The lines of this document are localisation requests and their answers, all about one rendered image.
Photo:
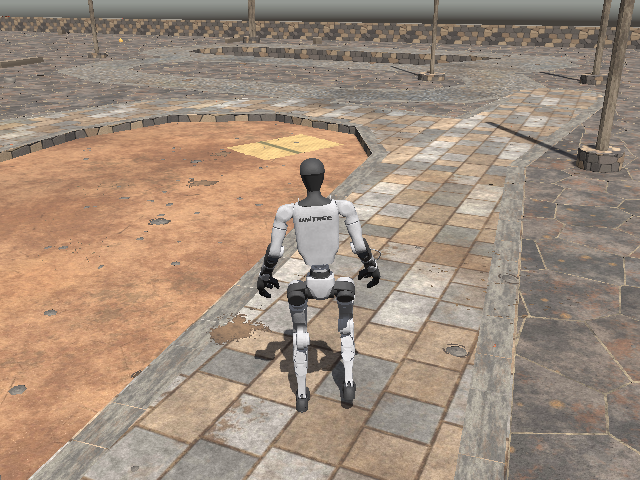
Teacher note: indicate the right robot hand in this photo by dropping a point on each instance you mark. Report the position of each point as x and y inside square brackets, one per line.
[376, 276]

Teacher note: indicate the robot left upper arm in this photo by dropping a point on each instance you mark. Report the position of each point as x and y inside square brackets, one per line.
[284, 214]

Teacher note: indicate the left robot hand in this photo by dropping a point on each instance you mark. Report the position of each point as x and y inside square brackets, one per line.
[261, 284]

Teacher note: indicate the left robot forearm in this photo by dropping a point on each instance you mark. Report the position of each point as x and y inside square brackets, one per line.
[268, 265]

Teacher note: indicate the right robot forearm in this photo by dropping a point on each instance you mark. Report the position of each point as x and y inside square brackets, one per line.
[367, 258]

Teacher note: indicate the left robot shin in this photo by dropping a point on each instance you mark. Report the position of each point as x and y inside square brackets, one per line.
[300, 359]

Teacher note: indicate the robot right upper arm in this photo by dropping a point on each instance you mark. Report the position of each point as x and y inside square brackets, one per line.
[347, 209]

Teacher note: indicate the robot left thigh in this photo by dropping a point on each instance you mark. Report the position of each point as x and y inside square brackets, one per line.
[297, 299]

